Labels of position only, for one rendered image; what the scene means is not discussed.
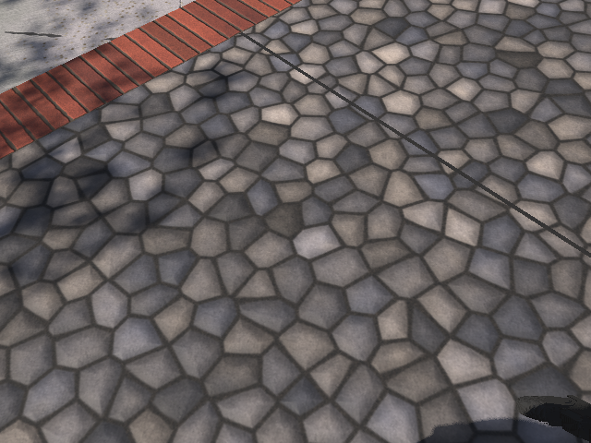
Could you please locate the right robot hand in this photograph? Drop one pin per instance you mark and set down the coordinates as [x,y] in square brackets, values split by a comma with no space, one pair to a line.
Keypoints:
[572,413]

